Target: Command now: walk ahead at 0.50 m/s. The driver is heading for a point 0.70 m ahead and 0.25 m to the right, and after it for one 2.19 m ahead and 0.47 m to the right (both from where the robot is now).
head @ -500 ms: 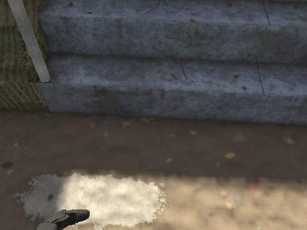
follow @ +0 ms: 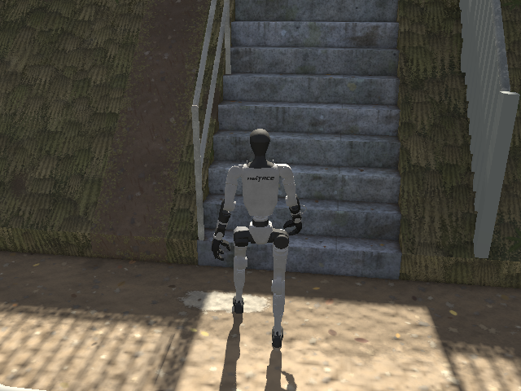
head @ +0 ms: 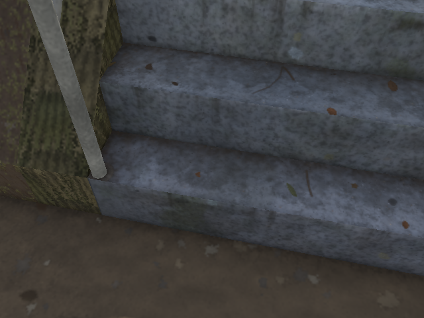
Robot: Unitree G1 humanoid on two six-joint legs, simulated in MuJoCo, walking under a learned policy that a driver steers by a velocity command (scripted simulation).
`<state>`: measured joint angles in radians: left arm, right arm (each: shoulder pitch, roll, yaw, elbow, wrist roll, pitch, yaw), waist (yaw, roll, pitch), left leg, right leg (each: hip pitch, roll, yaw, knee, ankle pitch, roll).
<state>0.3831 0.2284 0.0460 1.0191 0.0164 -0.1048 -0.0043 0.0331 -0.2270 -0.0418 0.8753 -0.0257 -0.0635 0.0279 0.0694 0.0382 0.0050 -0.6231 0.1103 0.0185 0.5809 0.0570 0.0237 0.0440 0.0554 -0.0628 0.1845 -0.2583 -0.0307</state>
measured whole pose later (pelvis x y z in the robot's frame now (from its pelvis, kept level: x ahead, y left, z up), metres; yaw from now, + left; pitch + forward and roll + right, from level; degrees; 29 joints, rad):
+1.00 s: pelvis +0.23 +0.03 +0.00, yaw -28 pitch +2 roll +1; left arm 0.22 0.29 0.09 0.85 0.03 0.03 -0.02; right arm 0.17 -0.27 -0.05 0.85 -0.02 -0.01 0.00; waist 0.02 -0.02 -0.01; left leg -0.33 -0.01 -0.02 0.63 -0.40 -0.02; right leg -0.31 0.11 0.14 0.42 -0.14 -0.08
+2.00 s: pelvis +0.47 -0.26 -0.01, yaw -37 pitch +1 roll -1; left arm 0.40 0.21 0.01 0.99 0.06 -0.10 0.04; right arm 0.19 -0.19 -0.04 0.88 -0.03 0.02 -0.03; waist 0.01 0.02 -0.02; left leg -0.75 0.03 0.05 1.56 -0.42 0.07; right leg 0.06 0.08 -0.22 0.27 -0.36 -0.09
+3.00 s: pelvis +0.88 -0.59 +0.34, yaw -2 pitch +4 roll -2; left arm 0.20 0.20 0.02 1.00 0.02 -0.03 0.02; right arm 0.19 -0.26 -0.07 0.87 -0.05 -0.07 0.03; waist -0.02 0.04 -0.09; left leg -0.86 -0.11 -0.17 1.96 0.15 0.15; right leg -0.72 -0.07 -0.19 1.20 -0.54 -0.05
